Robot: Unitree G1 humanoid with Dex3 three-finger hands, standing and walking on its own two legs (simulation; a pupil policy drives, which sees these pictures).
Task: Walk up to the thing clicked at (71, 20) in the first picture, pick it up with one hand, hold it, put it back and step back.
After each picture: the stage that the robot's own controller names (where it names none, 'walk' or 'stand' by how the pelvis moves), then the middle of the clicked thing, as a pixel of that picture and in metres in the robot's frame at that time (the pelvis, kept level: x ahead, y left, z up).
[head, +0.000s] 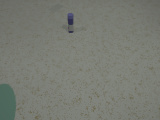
stand; (70, 23) +1.65 +0.10 -0.65
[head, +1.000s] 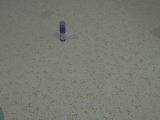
walk; (62, 31) +1.52 +0.12 -0.65
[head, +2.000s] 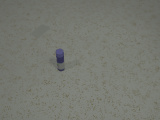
walk; (60, 60) +0.97 +0.15 -0.64
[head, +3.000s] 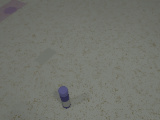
walk; (64, 98) +0.62 +0.17 -0.63
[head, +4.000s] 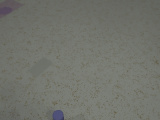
stand; out of the picture +0.43 +0.14 -0.63
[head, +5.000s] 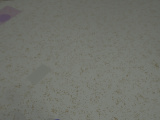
stand; out of the picture +0.39 +0.16 -0.64
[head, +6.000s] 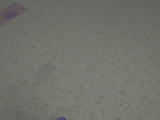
stand; out of the picture +0.39 +0.14 -0.65
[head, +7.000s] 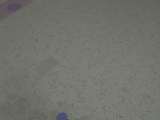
stand; out of the picture +0.39 +0.12 -0.65
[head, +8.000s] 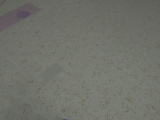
stand; out of the picture +0.39 +0.11 -0.65
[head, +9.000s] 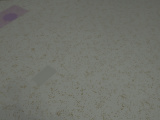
stand; out of the picture +0.37 +0.12 -0.66
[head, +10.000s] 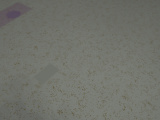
stand; out of the picture +0.36 +0.11 -0.66
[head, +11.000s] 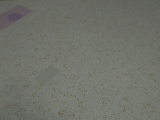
stand; out of the picture +0.37 +0.11 -0.66
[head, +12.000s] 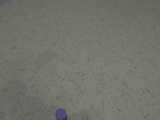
go down; (62, 118) +0.38 +0.11 -0.64
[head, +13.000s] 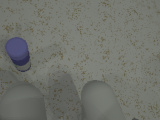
go down; (20, 57) +0.44 +0.20 -0.25
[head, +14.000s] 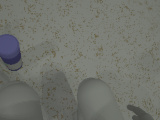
close in; (11, 56) +0.44 +0.22 -0.24
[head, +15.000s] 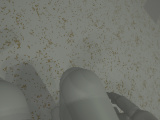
close in; out of the picture +0.41 +0.26 -0.16
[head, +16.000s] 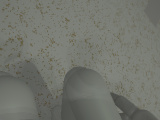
lift; out of the picture +0.36 +0.25 -0.16
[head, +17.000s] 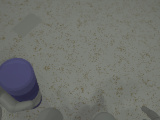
lift; (25, 89) +0.30 +0.17 +0.02
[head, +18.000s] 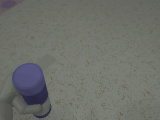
hold; (36, 95) +0.29 +0.15 +0.04
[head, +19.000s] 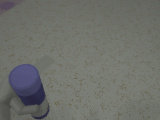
hold; (33, 96) +0.29 +0.16 +0.03
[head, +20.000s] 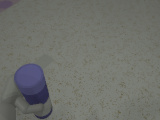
crouch; (37, 95) +0.30 +0.15 +0.02
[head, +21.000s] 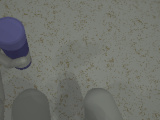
crouch; (16, 49) +0.43 +0.19 -0.05
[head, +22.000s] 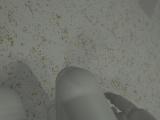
lower; out of the picture +0.41 +0.28 -0.17
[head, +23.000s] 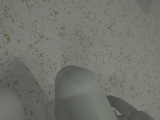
lower; out of the picture +0.43 +0.29 -0.17
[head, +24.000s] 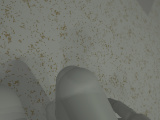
lower; out of the picture +0.42 +0.29 -0.17
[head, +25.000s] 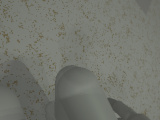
lower; out of the picture +0.42 +0.30 -0.17
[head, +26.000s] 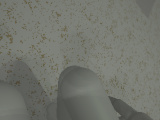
loosen; out of the picture +0.40 +0.29 -0.17
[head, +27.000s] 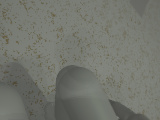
open; out of the picture +0.41 +0.28 -0.17
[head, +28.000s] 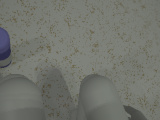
stand; out of the picture +0.42 +0.26 -0.20
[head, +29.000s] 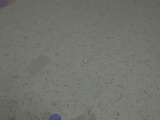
stand; out of the picture +0.38 +0.13 -0.58
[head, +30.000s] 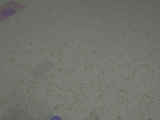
stand; out of the picture +0.39 +0.15 -0.59
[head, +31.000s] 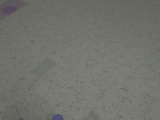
stand; out of the picture +0.39 +0.14 -0.60
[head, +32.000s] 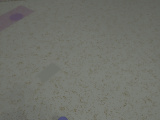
stand; out of the picture +0.41 +0.13 -0.65
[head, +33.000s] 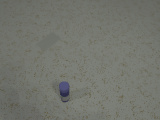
walk; (64, 92) +0.54 +0.10 -0.64
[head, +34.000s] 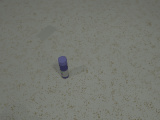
walk; (63, 68) +0.82 +0.18 -0.63
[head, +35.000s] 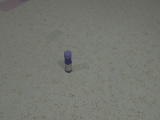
stand; (68, 62) +1.05 +0.12 -0.64
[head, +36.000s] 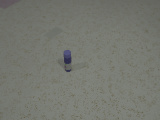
stand; (67, 61) +1.02 +0.12 -0.66
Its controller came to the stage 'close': yes
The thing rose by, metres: 0.66
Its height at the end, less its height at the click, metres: +0.00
